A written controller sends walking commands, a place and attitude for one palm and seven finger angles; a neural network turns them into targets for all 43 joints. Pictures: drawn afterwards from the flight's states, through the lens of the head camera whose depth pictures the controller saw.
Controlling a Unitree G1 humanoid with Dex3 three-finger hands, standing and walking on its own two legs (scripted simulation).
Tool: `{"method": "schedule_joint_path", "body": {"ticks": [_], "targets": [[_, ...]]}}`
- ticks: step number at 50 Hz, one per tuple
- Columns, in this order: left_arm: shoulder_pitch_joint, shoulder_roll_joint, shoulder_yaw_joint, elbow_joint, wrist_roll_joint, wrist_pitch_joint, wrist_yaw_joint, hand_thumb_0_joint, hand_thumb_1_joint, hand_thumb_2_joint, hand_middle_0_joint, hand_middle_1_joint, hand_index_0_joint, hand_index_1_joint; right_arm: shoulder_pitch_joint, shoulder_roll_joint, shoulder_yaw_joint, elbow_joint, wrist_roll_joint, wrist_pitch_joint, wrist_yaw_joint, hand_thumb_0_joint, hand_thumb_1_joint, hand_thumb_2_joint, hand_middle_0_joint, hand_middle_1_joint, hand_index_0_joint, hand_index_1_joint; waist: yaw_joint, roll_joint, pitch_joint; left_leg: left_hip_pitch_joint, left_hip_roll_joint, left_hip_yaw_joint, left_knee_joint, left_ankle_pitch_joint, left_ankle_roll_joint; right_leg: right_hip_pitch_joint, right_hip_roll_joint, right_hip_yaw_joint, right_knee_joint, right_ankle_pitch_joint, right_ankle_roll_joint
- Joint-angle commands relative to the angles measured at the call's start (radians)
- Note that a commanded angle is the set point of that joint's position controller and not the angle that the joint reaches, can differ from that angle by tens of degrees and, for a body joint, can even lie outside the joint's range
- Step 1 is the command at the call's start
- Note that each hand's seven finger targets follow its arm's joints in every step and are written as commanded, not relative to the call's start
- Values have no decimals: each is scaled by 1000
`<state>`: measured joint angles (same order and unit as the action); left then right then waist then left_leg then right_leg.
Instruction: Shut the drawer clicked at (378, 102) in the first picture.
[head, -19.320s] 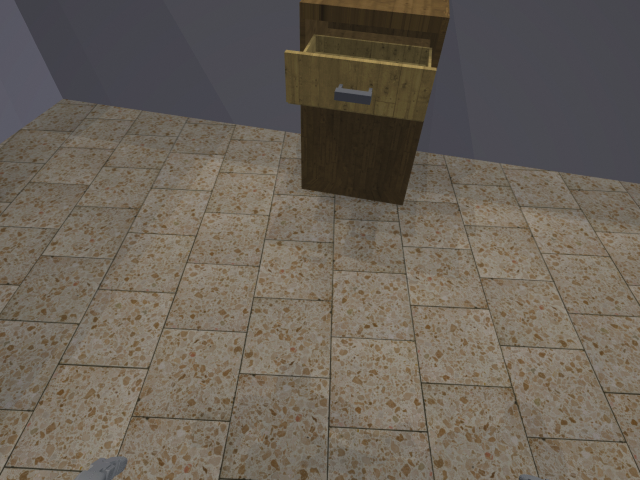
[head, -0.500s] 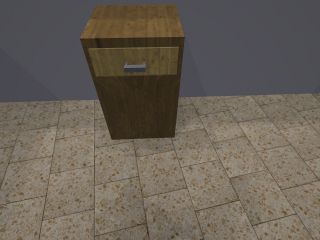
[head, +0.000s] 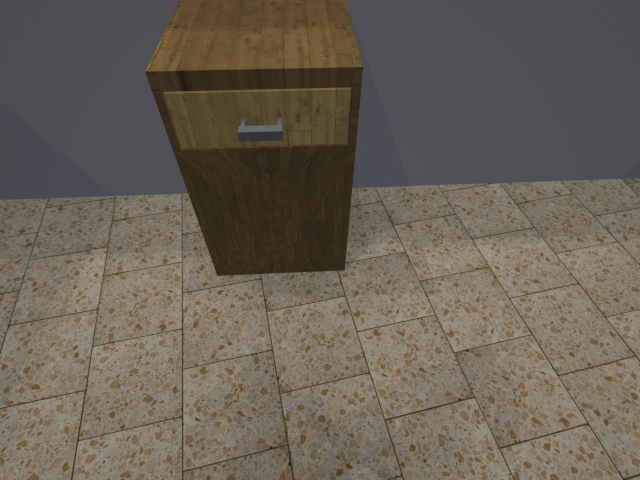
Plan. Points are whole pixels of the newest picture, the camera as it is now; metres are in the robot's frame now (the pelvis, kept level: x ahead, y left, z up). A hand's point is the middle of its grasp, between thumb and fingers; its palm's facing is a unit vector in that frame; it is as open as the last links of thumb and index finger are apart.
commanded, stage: look to check the result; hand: left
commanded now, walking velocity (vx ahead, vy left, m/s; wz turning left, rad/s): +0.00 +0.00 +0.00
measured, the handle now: (261, 127) +0.90 +0.19 -0.09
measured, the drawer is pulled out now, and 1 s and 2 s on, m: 0.00 0.00 0.00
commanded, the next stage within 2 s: stand and wait in 0.20 s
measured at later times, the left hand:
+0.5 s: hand out of the picture +0.07 +0.23 -0.16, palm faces -0.01 -0.96 -0.29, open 7.4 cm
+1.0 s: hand out of the picture +0.07 +0.23 -0.16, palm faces -0.02 -0.95 -0.31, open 7.4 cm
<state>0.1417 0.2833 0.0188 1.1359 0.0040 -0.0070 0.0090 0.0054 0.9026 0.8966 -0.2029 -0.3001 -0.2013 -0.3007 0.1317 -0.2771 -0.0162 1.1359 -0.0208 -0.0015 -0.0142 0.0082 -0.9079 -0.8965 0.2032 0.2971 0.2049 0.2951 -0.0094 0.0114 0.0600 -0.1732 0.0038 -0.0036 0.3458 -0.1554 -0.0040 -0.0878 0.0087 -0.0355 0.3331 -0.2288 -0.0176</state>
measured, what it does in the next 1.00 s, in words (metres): stands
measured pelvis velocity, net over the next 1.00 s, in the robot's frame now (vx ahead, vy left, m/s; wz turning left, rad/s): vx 0.01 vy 0.00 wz -0.01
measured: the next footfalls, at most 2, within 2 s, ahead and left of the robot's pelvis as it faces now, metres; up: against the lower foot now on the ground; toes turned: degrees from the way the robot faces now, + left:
none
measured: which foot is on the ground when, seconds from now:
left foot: down 0.00-1.00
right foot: down 0.00-1.00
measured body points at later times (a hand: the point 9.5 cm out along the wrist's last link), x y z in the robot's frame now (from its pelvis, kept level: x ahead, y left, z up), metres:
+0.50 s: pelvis +0.01 +0.00 +0.00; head +0.02 +0.00 +0.45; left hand +0.07 +0.27 -0.14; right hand +0.07 -0.28 -0.14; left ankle +0.02 +0.12 -0.75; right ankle -0.03 -0.11 -0.75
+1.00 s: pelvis +0.01 +0.00 +0.00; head +0.02 +0.00 +0.45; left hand +0.07 +0.28 -0.14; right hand +0.06 -0.28 -0.14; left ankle +0.02 +0.12 -0.75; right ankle -0.03 -0.11 -0.75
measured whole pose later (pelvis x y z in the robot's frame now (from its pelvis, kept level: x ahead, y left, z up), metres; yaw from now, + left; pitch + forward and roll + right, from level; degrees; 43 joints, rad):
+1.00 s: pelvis +0.01 +0.00 +0.00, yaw -1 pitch -1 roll +0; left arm 0.14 0.30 0.02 1.13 0.00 -0.01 0.01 0.01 0.90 0.90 -0.20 -0.30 -0.20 -0.30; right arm 0.13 -0.29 -0.01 1.14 -0.02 -0.01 -0.01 0.01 -0.91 -0.90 0.20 0.30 0.21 0.30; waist -0.01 0.00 0.05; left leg -0.14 0.00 0.01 0.31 -0.15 0.00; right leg -0.06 0.01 -0.02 0.30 -0.22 -0.02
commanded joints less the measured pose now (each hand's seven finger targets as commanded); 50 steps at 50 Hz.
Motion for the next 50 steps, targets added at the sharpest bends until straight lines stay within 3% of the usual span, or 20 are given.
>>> {"method": "schedule_joint_path", "body": {"ticks": [1, 4, 19, 50], "targets": [[-14, 173, 33, -49, 4, -24, 12, 0, 900, 900, -200, -300, -200, -300, -6, -172, -32, -47, 5, -16, -16, 0, -900, -900, 200, 300, 200, 300, 0, -10, -77, 84, 110, -85, -25, 160, 32, -38, -127, 104, -71, 168, -23], [-6, 177, 32, -49, 4, -27, 13, 0, 900, 900, -200, -300, -200, -300, -7, -176, -33, -50, 7, -17, -16, 0, -900, -900, 200, 300, 200, 300, 0, -29, -91, 97, 111, -85, -21, 182, 33, -32, -127, 104, -69, 199, -21], [-8, 186, 35, -55, 5, -30, 13, 0, 900, 900, -200, -300, -200, -300, -14, -184, -32, -53, 6, -21, -17, 0, -900, -900, 200, 300, 200, 300, 1, -5, -88, 107, 115, -79, -28, 203, 30, -19, -131, 103, -73, 230, -20], [-20, 201, 34, -51, 4, -31, 10, 0, 900, 900, -200, -300, -200, -300, -17, -201, -33, -47, 7, -25, -15, 0, -900, -900, 200, 300, 200, 300, -1, -15, -76, 116, 120, -82, -50, 183, 31, -27, -134, 107, -88, 195, -20]]}}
